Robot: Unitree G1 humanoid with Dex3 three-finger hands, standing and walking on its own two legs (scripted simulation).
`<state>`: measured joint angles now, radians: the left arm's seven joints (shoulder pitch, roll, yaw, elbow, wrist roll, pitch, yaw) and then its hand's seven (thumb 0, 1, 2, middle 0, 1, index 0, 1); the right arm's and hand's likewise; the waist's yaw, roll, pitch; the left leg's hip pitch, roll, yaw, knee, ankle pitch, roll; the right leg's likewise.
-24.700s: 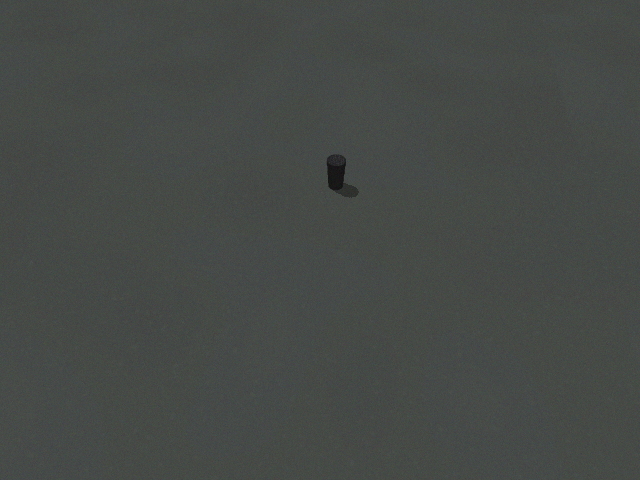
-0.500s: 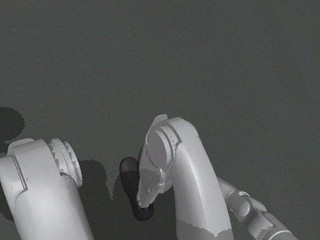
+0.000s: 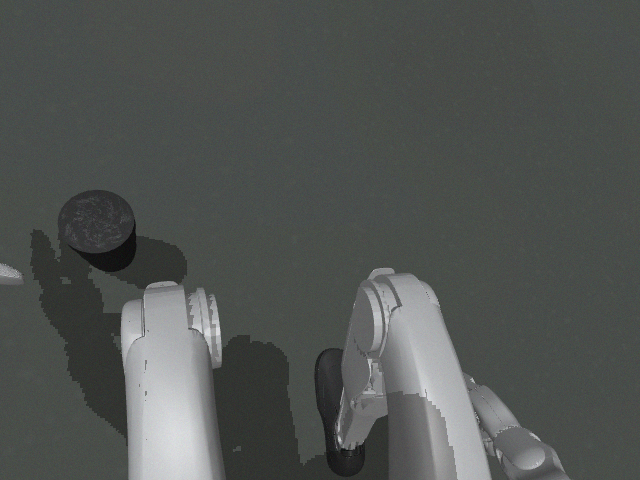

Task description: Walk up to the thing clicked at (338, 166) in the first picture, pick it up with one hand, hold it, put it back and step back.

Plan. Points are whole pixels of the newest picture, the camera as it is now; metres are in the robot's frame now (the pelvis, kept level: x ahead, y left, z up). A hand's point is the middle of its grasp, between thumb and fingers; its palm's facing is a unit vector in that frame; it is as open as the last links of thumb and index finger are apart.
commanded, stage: home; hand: left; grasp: from the side
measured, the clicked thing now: (105, 237) +0.42 +0.26 -0.25
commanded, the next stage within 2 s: none
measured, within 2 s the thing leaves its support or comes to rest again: neither
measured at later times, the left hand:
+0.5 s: hand out of the picture +0.28 +0.30 +0.10, palm faces +0.25 -0.85 -0.46, open 17.5 cm
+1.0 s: hand out of the picture +0.25 +0.21 +0.30, palm faces +0.28 -0.90 -0.33, open 17.5 cm
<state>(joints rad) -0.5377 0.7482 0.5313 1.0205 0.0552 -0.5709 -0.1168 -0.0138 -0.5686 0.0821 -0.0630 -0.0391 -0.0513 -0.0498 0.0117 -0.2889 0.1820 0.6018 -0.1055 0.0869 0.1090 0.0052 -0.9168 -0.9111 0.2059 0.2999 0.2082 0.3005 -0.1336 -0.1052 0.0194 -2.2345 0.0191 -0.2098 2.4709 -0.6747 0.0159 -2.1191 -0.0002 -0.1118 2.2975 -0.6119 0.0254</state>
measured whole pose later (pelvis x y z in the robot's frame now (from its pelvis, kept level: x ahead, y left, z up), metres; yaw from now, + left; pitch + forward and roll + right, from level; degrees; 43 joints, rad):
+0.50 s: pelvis +0.03 -0.02 +0.19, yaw +8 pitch +30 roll -3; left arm -0.04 0.43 0.26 0.40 0.03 0.01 0.07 -0.01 -0.55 0.05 -0.06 -0.05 -0.06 -0.05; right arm 0.09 -0.25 0.00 0.51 0.05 0.11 -0.06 0.01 -0.91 -0.90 0.20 0.30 0.21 0.30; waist -0.04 0.00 -0.16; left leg -1.70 0.05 -0.07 1.81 -0.65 -0.03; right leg -1.68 -0.03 -0.04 1.76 -0.62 0.01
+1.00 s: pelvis +0.09 -0.01 +0.37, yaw +10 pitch +13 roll -2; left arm 0.36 0.24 0.01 0.09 -0.02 0.27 0.19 -0.01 -0.56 0.05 -0.05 -0.05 -0.05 -0.05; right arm 0.29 -0.21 0.02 0.50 0.04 -0.03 -0.19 0.01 -0.90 -0.90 0.20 0.30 0.21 0.30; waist -0.04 0.03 -0.16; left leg -0.81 0.06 -0.04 1.10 -0.52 -0.03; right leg -0.78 -0.02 -0.06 1.04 -0.49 0.01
